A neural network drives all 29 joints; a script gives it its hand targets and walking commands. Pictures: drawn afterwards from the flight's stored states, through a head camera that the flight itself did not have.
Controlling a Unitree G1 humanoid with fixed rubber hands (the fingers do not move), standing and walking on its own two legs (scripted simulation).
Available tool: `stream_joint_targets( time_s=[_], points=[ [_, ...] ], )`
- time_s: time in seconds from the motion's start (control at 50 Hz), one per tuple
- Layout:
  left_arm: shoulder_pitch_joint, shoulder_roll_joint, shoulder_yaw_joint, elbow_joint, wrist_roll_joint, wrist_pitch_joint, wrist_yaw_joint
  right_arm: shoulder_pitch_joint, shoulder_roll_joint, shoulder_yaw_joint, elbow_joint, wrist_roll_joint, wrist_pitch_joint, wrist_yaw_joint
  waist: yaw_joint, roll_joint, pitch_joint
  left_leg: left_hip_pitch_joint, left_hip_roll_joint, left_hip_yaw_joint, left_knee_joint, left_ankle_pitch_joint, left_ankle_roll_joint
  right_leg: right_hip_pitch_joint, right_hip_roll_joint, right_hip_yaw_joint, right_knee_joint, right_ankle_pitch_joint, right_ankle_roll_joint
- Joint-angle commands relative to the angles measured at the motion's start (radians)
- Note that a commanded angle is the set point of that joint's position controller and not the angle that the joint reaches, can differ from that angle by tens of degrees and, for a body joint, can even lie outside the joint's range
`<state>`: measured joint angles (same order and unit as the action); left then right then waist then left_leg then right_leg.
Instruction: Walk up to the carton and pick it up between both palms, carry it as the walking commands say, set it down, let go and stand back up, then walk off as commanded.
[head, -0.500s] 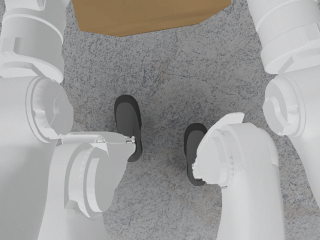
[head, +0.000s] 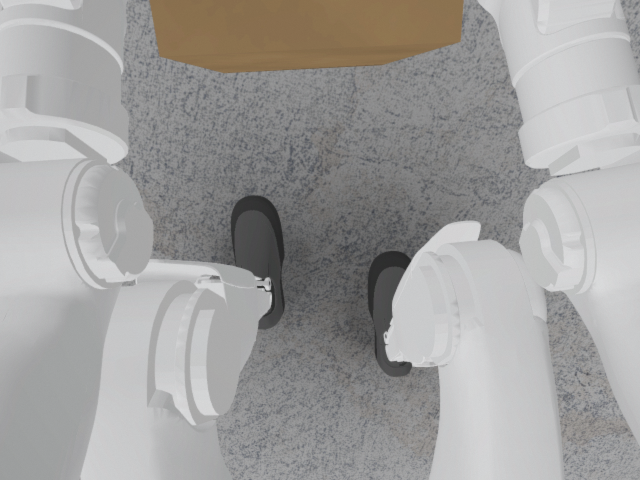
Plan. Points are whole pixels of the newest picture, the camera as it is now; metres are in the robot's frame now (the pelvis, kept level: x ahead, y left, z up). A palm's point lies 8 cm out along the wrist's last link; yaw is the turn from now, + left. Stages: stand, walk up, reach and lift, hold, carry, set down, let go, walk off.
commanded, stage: reach and lift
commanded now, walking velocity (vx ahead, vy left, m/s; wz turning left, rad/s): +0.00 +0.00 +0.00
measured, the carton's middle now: out of the picture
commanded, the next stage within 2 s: none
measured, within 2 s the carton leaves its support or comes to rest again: neither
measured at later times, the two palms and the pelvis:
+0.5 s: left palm out of the picture +0.59 +0.16 -0.08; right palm out of the picture +0.58 -0.13 -0.09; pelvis +0.00 +0.00 +0.03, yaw -1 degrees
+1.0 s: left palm out of the picture +0.56 +0.17 -0.03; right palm out of the picture +0.56 -0.12 -0.04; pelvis -0.01 +0.01 +0.07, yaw -3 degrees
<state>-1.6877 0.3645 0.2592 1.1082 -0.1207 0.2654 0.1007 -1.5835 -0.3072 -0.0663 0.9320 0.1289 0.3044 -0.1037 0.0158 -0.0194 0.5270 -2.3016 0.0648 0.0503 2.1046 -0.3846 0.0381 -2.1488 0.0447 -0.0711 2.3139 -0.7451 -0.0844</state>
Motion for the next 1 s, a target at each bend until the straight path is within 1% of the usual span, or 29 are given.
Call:
stream_joint_targets(
  time_s=[0.0, 0.06, 0.1, 0.12, 0.2, 0.24, 0.3, 0.32, 0.34, 0.38, 0.42, 0.44, 0.46, 0.48, 0.5, 0.52, 0.56, 0.62, 0.64, 0.66, 0.7, 0.76, 0.78, 0.84, 0.86, 0.88, 0.92, 0.94, 0.98],
  points=[
    [-0.461, -1.05, -0.283, -0.245, -0.091, 0.032, -0.282, -0.874, 0.971, 0.339, -0.437, 0.167, -0.055, 0.245, 0.11, -0.02, -1.783, 1.151, -0.141, -0.02, 0.006, 0.414, 0.049, 0.522, 0.083, 0.082, -0.319, 0.492, 0.073],
    [-0.366, -1.096, -0.179, -0.05, 0.002, 0.072, -0.303, -0.828, 0.965, 0.249, -0.291, 0.092, -0.04, 0.27, 0.103, -0.039, -1.38, 0.944, -0.134, -0.031, -0.052, 0.17, 0.051, 0.349, 0.076, 0.084, -0.381, 0.252, 0.06],
    [-0.334, -1.128, -0.146, -0.045, 0.037, 0.086, -0.316, -0.822, 0.984, 0.227, -0.289, 0.079, -0.029, 0.294, 0.111, -0.039, -1.317, 0.944, -0.143, -0.036, -0.075, 0.116, 0.045, 0.327, 0.079, 0.086, -0.406, 0.198, 0.06],
    [-0.311, -1.149, -0.127, -0.039, 0.052, 0.093, -0.321, -0.819, 0.984, 0.215, -0.28, 0.069, -0.026, 0.302, 0.102, -0.03, -1.284, 0.945, -0.144, -0.045, -0.08, 0.107, 0.041, 0.309, 0.077, 0.085, -0.413, 0.189, 0.06],
    [-0.396, -1.155, -0.113, -0.228, 0.021, 0.087, -0.319, -0.986, 1.012, 0.28, -0.509, 0.125, -0.031, 0.291, 0.135, -0.076, -1.693, 1.103, -0.163, -0.026, -0.047, 0.285, 0.041, 0.533, 0.083, 0.083, -0.406, 0.342, 0.079],
    [-0.436, -1.148, -0.146, -0.234, 0.011, 0.091, -0.313, -1.013, 1.014, 0.289, -0.496, 0.136, -0.03, 0.281, 0.133, -0.05, -1.754, 1.139, -0.155, -0.02, -0.048, 0.301, 0.042, 0.53, 0.085, 0.084, -0.403, 0.356, 0.076],
    [-0.567, -1.163, -0.237, -0.492, -0.067, 0.083, -0.286, -1.119, 1.004, 0.357, -0.73, 0.2, -0.035, 0.247, 0.115, -0.031, -2.235, 1.356, -0.167, -0.023, -0.019, 0.544, 0.037, 0.745, 0.096, 0.081, -0.372, 0.594, 0.081],
    [-0.581, -1.159, -0.258, -0.482, -0.084, 0.085, -0.276, -1.109, 1.002, 0.352, -0.7, 0.203, -0.034, 0.241, 0.11, -0.03, -2.271, 1.376, -0.168, -0.03, -0.019, 0.566, 0.037, 0.729, 0.095, 0.07, -0.357, 0.609, 0.08],
    [-0.571, -1.174, -0.278, -0.533, -0.098, 0.088, -0.265, -1.101, 1.008, 0.366, -0.737, 0.204, -0.029, 0.23, 0.1, -0.035, -2.374, 1.412, -0.174, -0.032, -0.016, 0.619, 0.038, 0.785, 0.102, 0.074, -0.356, 0.665, 0.08],
    [-0.498, -1.181, -0.258, -0.401, -0.066, 0.11, -0.261, -1.046, 1.019, 0.336, -0.618, 0.175, -0.014, 0.225, 0.109, -0.027, -2.235, 1.345, -0.167, -0.033, -0.042, 0.562, 0.041, 0.703, 0.1, 0.072, -0.372, 0.608, 0.082],
    [-0.419, -1.212, -0.21, -0.228, 0.002, 0.125, -0.278, -0.937, 1.037, 0.255, -0.418, 0.099, -0.003, 0.243, 0.098, -0.023, -1.869, 1.181, -0.153, -0.04, -0.083, 0.389, 0.039, 0.517, 0.094, 0.067, -0.406, 0.434, 0.072],
    [-0.365, -1.213, -0.158, -0.126, 0.052, 0.137, -0.292, -0.813, 1.067, 0.186, -0.254, 0.05, 0.015, 0.261, 0.093, -0.033, -1.628, 1.064, -0.145, -0.039, -0.113, 0.26, 0.038, 0.418, 0.091, 0.068, -0.435, 0.31, 0.07],
    [-0.283, -1.241, -0.126, -0.048, 0.092, 0.148, -0.31, -0.735, 1.071, 0.142, -0.161, 0.019, 0.022, 0.282, 0.093, -0.006, -1.449, 0.999, -0.14, -0.044, -0.138, 0.164, 0.032, 0.327, 0.087, 0.074, -0.453, 0.22, 0.065],
    [-0.243, -1.27, -0.134, -0.083, 0.096, 0.149, -0.323, -0.656, 1.108, 0.132, -0.146, 0.0, 0.033, 0.299, 0.074, -0.011, -1.452, 1.025, -0.143, -0.051, -0.15, 0.163, 0.025, 0.335, 0.092, 0.076, -0.467, 0.221, 0.068],
    [-0.219, -1.268, -0.113, -0.09, 0.117, 0.15, -0.334, -0.594, 1.151, 0.126, -0.118, -0.01, 0.046, 0.311, 0.092, -0.019, -1.464, 1.025, -0.147, -0.047, -0.161, 0.164, 0.023, 0.355, 0.093, 0.075, -0.474, 0.228, 0.074],
    [-0.231, -1.252, -0.119, -0.213, 0.113, 0.144, -0.339, -0.574, 1.162, 0.13, -0.197, -0.019, 0.051, 0.313, 0.08, -0.033, -1.601, 1.078, -0.155, -0.045, -0.146, 0.258, 0.015, 0.436, 0.102, 0.08, -0.475, 0.321, 0.077],
    [-0.332, -1.197, -0.141, -0.389, 0.079, 0.127, -0.337, -0.653, 1.207, 0.18, -0.368, 0.025, 0.049, 0.302, 0.117, -0.06, -1.946, 1.18, -0.174, -0.02, -0.121, 0.421, 0.022, 0.637, 0.114, 0.087, -0.469, 0.478, 0.091],
    [-0.449, -1.15, -0.191, -0.511, 0.031, 0.108, -0.323, -0.744, 1.197, 0.228, -0.469, 0.065, 0.033, 0.279, 0.141, -0.089, -2.098, 1.186, -0.175, -0.014, -0.125, 0.453, 0.031, 0.733, 0.12, 0.109, -0.47, 0.54, 0.093],
    [-0.515, -1.119, -0.22, -0.573, 0.019, 0.106, -0.314, -0.78, 1.202, 0.242, -0.494, 0.09, 0.036, 0.273, 0.159, -0.083, -2.17, 1.224, -0.176, -0.016, -0.14, 0.436, 0.032, 0.763, 0.119, 0.112, -0.477, 0.522, 0.091],
    [-0.535, -1.128, -0.252, -0.565, 0.0, 0.109, -0.306, -0.793, 1.182, 0.258, -0.464, 0.101, 0.04, 0.264, 0.148, -0.049, -2.159, 1.224, -0.172, -0.008, -0.132, 0.455, 0.024, 0.755, 0.112, 0.118, -0.474, 0.543, 0.087],
    [-0.564, -1.153, -0.298, -0.659, -0.038, 0.115, -0.286, -0.873, 1.147, 0.31, -0.648, 0.124, 0.032, 0.24, 0.149, -0.033, -2.409, 1.364, -0.181, -0.013, -0.129, 0.578, 0.014, 0.891, 0.119, 0.114, -0.464, 0.656, 0.08],
    [-0.442, -1.211, -0.297, -0.495, -0.02, 0.151, -0.272, -0.968, 1.092, 0.333, -0.704, 0.126, 0.022, 0.222, 0.162, -0.055, -2.331, 1.35, -0.183, -0.025, -0.163, 0.527, 0.018, 0.84, 0.117, 0.099, -0.496, 0.583, 0.087],
    [-0.411, -1.211, -0.286, -0.419, 0.004, 0.163, -0.271, -0.957, 1.082, 0.317, -0.661, 0.115, 0.024, 0.223, 0.174, -0.041, -2.224, 1.307, -0.18, -0.028, -0.184, 0.464, 0.017, 0.781, 0.113, 0.1, -0.511, 0.521, 0.086],
    [-0.307, -1.268, -0.235, -0.279, 0.058, 0.182, -0.281, -0.875, 1.094, 0.271, -0.529, 0.072, 0.04, 0.24, 0.164, -0.041, -1.985, 1.223, -0.177, -0.026, -0.233, 0.337, 0.011, 0.687, 0.107, 0.093, -0.565, 0.384, 0.087],
    [-0.298, -1.276, -0.235, -0.289, 0.065, 0.184, -0.286, -0.834, 1.105, 0.251, -0.488, 0.058, 0.05, 0.246, 0.146, -0.039, -1.971, 1.218, -0.176, -0.029, -0.246, 0.314, 0.01, 0.682, 0.109, 0.089, -0.576, 0.367, 0.085],
    [-0.28, -1.267, -0.218, -0.273, 0.078, 0.184, -0.293, -0.761, 1.128, 0.235, -0.427, 0.037, 0.06, 0.251, 0.142, -0.056, -1.906, 1.17, -0.177, -0.026, -0.254, 0.294, 0.011, 0.676, 0.102, 0.097, -0.591, 0.35, 0.089],
    [-0.27, -1.275, -0.216, -0.309, 0.086, 0.182, -0.303, -0.692, 1.163, 0.221, -0.388, 0.023, 0.071, 0.266, 0.137, -0.039, -1.933, 1.195, -0.18, -0.024, -0.273, 0.296, 0.008, 0.683, 0.105, 0.091, -0.602, 0.358, 0.092],
    [-0.271, -1.287, -0.237, -0.356, 0.077, 0.183, -0.307, -0.681, 1.173, 0.225, -0.417, 0.018, 0.075, 0.272, 0.115, -0.051, -2.014, 1.254, -0.181, -0.031, -0.277, 0.336, 0.007, 0.715, 0.109, 0.087, -0.612, 0.385, 0.092],
    [-0.3, -1.299, -0.284, -0.431, 0.055, 0.18, -0.311, -0.649, 1.175, 0.228, -0.416, 0.011, 0.081, 0.277, 0.09, -0.021, -2.116, 1.324, -0.184, -0.035, -0.277, 0.391, -0.003, 0.731, 0.115, 0.078, -0.603, 0.445, 0.086]
  ],
)
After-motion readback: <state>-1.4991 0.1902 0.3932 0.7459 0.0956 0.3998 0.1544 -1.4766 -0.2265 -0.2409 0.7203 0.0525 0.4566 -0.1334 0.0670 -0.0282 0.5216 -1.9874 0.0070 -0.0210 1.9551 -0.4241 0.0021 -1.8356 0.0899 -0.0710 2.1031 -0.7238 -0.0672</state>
